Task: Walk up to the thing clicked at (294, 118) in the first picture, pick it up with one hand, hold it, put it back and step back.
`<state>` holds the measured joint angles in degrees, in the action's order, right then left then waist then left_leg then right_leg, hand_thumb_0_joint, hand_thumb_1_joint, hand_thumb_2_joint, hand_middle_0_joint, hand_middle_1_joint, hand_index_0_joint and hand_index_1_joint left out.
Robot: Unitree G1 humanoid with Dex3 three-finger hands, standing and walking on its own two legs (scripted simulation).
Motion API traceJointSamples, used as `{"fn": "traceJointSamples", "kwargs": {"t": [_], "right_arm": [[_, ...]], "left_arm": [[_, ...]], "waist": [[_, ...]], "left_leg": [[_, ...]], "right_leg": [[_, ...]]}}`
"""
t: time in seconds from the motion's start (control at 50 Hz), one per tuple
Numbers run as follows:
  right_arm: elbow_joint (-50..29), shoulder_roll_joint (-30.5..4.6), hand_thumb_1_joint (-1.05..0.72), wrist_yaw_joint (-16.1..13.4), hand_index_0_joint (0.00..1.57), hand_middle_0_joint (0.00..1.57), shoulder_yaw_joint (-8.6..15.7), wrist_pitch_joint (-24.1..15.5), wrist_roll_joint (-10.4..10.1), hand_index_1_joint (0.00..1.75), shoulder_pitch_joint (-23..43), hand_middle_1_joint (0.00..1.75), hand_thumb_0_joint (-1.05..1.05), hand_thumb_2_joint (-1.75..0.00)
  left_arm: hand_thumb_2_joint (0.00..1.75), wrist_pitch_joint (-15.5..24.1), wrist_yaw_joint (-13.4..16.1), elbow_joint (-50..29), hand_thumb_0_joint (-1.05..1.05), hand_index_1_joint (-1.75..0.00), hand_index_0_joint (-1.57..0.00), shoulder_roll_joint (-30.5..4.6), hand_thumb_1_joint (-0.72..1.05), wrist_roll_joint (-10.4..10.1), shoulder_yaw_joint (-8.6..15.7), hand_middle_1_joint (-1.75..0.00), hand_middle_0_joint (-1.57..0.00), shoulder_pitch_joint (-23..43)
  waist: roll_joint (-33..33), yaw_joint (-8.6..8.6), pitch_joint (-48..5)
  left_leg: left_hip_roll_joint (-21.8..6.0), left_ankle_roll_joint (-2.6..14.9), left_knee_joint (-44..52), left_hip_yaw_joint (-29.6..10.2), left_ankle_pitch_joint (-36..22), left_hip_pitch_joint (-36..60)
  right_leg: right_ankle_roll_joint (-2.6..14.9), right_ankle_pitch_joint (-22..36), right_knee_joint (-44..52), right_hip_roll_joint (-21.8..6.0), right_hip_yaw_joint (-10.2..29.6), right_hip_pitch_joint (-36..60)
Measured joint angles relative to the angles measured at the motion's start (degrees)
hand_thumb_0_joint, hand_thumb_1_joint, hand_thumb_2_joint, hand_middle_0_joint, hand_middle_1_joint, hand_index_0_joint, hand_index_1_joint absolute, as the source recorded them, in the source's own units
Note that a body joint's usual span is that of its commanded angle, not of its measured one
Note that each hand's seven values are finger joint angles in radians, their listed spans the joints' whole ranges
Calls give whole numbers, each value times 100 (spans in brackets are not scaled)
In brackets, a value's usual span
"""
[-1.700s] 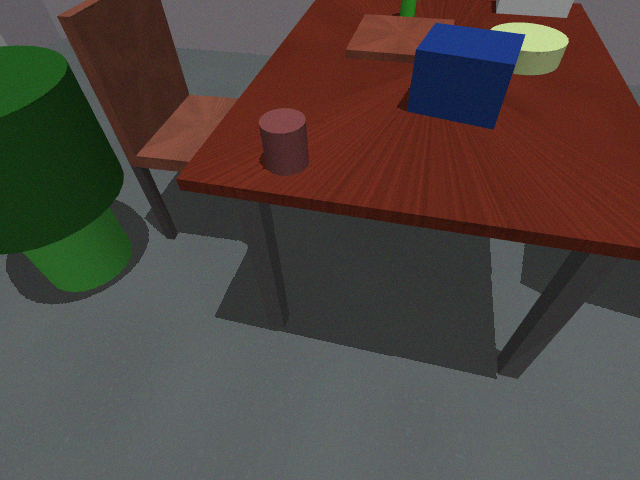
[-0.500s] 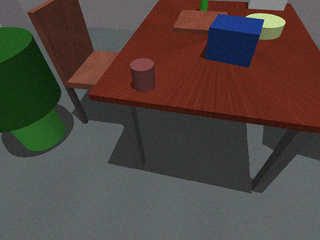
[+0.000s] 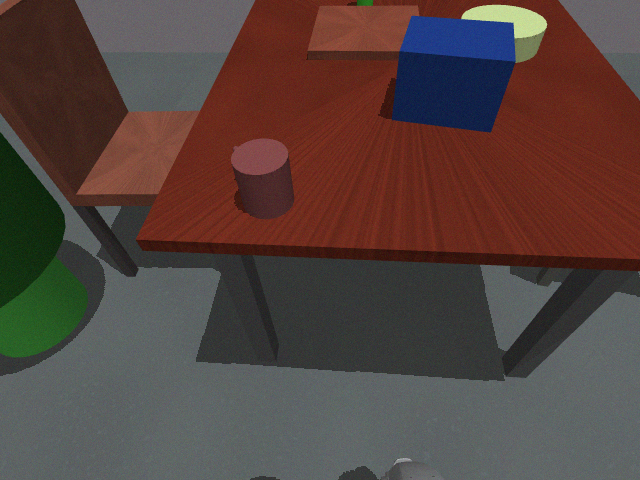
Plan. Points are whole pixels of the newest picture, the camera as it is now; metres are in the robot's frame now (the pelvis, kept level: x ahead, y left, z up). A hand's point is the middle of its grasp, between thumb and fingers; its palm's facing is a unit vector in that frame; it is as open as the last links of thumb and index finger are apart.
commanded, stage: walk up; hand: left
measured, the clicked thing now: (258, 175) +0.60 +0.11 +0.02
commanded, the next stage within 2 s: stand in 1.82 s
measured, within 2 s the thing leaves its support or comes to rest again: neither
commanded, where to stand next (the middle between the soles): +0.16 +0.00 m, yaw -6 degrees
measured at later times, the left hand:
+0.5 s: hand (147, 449) +0.21 +0.29 -0.17, palm faces -0.11 -0.92 -0.37, open 7.4 cm
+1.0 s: hand (168, 435) +0.23 +0.25 -0.15, palm faces -0.12 -0.93 -0.35, open 7.4 cm
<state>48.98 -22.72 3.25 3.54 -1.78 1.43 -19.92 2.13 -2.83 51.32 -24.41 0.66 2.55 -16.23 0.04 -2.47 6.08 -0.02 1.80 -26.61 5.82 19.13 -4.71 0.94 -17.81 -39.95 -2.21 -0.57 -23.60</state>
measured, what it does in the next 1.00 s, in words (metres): steps on the spot: right foot, then left foot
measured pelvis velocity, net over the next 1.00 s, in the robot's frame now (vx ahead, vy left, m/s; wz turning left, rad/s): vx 0.09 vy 0.01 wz -0.12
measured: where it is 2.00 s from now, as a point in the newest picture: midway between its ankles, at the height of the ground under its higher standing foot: outside the picture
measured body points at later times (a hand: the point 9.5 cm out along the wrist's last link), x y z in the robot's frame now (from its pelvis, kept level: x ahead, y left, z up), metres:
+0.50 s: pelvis +0.10 +0.03 -0.02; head +0.13 +0.04 +0.43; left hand +0.22 +0.34 -0.14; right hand +0.16 -0.29 -0.12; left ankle +0.14 +0.16 -0.74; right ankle +0.08 -0.11 -0.70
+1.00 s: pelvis +0.09 +0.01 -0.01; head +0.11 +0.01 +0.44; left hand +0.23 +0.30 -0.13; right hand +0.15 -0.30 -0.13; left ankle +0.12 +0.16 -0.74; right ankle +0.08 -0.11 -0.74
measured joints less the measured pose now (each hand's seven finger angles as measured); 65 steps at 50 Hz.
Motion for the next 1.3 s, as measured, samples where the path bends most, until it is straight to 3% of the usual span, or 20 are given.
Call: {"fn": "traceJointSamples", "kwargs": {"t": [0.08,0.1,0.16,0.2,0.24,0.3,0.36,0.4,0.46,0.54,0.58,0.62,0.66,0.74,0.78,0.8,0.84,0.94,1.3], "right_arm": [[-105,-69,-90,-48,20,20,-16,122,-57,30,-100,30,0,-90],[-86,-62,-90,-79,20,20,-25,171,-78,30,-64,30,0,-90],[-59,7,-90,-144,20,20,-98,296,-81,30,96,30,1,-90],[-83,8,-90,-158,20,20,-119,296,-90,30,185,30,1,-90],[-128,3,-90,-157,20,20,-124,256,-79,30,272,30,1,-90],[-159,-1,-90,-169,20,20,-118,182,-79,30,401,30,0,-90],[-120,-10,-90,-230,20,20,-84,103,-81,30,518,30,0,-90],[-43,37,-90,-288,20,20,-62,72,-38,30,610,30,0,-90],[14,120,-90,-309,20,20,-126,43,-47,30,720,30,0,-90],[-9,147,-90,-353,20,20,-194,-11,-42,30,802,30,0,-90],[-39,81,-90,-364,20,20,-204,1,-36,30,852,30,0,-90],[-57,-3,-90,-366,20,20,-207,49,-62,30,902,30,0,-90],[7,-84,-90,-383,20,20,-179,129,-125,30,998,30,0,-90],[216,-89,-90,-412,20,20,-170,228,-206,30,1132,30,0,-90],[296,-104,-90,-409,20,20,-178,156,-229,30,1151,30,0,-90],[344,-82,-90,-410,20,20,-175,99,-213,30,1152,30,0,-90],[446,10,-90,-393,20,20,-216,29,-169,30,1136,30,0,-90],[755,160,-90,-326,20,20,-351,70,-166,30,1167,30,0,-90],[1453,178,-90,-293,20,20,-428,52,-126,30,1348,30,0,-90]], "left_arm": [[89,120,81,-183,0,-30,-20,95,91,20,9,-30,-20,165],[89,151,121,-250,0,-30,-20,138,91,26,13,-30,-20,220],[89,182,180,-450,0,-30,-20,198,91,-41,-41,-30,-20,297],[89,178,217,-541,0,-30,-20,251,90,-66,-83,-30,-20,308],[89,171,238,-600,0,-30,-20,268,90,-48,-116,-30,-20,280],[89,114,261,-632,0,-30,-20,238,90,13,-154,-30,-20,248],[89,-44,265,-606,0,-30,-20,165,90,-28,-183,-30,-20,275],[89,-199,286,-508,0,-30,-20,121,90,-87,-159,-30,-20,359],[89,-379,318,-305,0,-30,-20,59,90,-103,-113,-30,-20,460],[89,-398,282,-119,0,-30,-20,-1,91,-121,-35,-30,-20,538],[89,-370,248,-58,0,-30,-20,16,91,-105,-19,-30,-20,560],[89,-317,232,3,0,-30,-20,40,91,-68,-5,-30,-20,560],[89,-268,241,104,0,-30,-20,133,91,-4,1,-30,-20,600],[89,-221,216,205,0,-30,-20,229,91,23,-95,-30,-20,527],[89,-225,222,249,0,-30,-20,285,90,14,-142,-30,-20,540],[89,-241,224,270,1,-30,-20,287,90,-7,-154,-30,-20,587],[89,-281,238,303,1,-30,-20,273,90,-62,-150,-30,-20,712],[89,-226,222,470,1,-30,-20,270,90,-84,-142,-30,-20,947],[89,-256,155,1184,0,-30,-20,468,90,-86,-134,-30,-20,1336]], "waist": [[-257,-83,74],[-354,-70,111],[-334,66,122],[-344,125,110],[-331,167,93],[-257,228,85],[-128,253,91],[60,275,105],[178,242,107],[256,256,123],[204,259,154],[132,273,156],[-85,238,224],[-32,288,103],[-64,259,44],[-42,244,41],[67,282,48],[44,279,-26],[-56,212,-255]], "left_leg": [[-153,-56,-843,-8,680,-36],[-204,-36,-1405,-126,769,-214],[6,-33,-3144,-429,1243,-937],[-28,-30,-3584,-499,1111,-1338],[-152,-57,-3397,-530,943,-1592],[-306,-128,-2349,-554,749,-1655],[-300,-139,-1244,-530,-169,-1460],[-225,-263,-1345,-424,-196,-1478],[-306,-255,-1519,-393,-2,-1502],[-434,-290,-1465,-348,7,-1484],[-503,-316,-1506,-339,31,-1514],[-577,-371,-1664,-339,114,-1598],[-696,-371,-1854,-492,173,-1664],[-313,-132,-2087,-645,990,-1576],[-240,-70,-1558,-596,395,-1325],[-209,-168,-1334,-582,79,-1237],[-150,-293,-1212,-527,66,-1162],[-246,-401,-965,-626,-26,-1009],[-250,-414,418,-667,-814,-403]], "right_leg": [[85,853,682,207,-128,380],[85,747,542,280,-166,386],[129,438,375,285,-50,440],[111,426,514,275,6,564],[79,427,618,268,72,644],[12,312,522,258,184,631],[-108,-10,30,218,283,466],[-96,-228,-346,162,435,325],[5,-1134,-1223,392,602,135],[44,-1332,-1476,401,452,142],[30,-1245,-1006,314,266,329],[43,-664,-207,281,123,629],[-25,-361,-66,401,-3,724],[-28,-451,-168,270,147,642],[-74,-443,-153,231,164,621],[-100,-455,-183,193,167,604],[-112,-428,-179,128,221,608],[-67,-211,258,216,114,870],[-94,591,1713,216,43,1534]]}}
